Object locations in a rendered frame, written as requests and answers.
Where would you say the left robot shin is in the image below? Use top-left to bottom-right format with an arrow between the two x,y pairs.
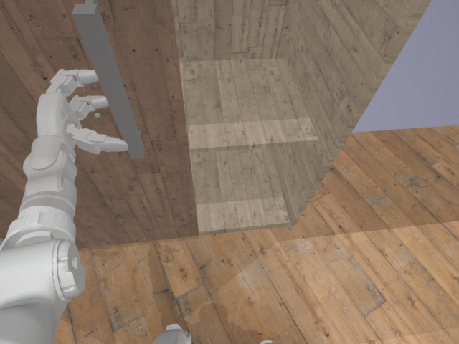
166,324 -> 182,331

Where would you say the robot left hand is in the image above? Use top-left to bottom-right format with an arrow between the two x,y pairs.
37,69 -> 128,155

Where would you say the handle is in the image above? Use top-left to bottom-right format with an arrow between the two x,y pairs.
72,0 -> 145,159

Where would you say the left robot upper arm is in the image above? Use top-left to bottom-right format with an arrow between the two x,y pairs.
0,238 -> 85,344

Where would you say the robot left forearm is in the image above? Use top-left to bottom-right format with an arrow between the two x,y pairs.
0,135 -> 77,251

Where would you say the left robot thigh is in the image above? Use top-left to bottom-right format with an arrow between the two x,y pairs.
153,329 -> 191,344

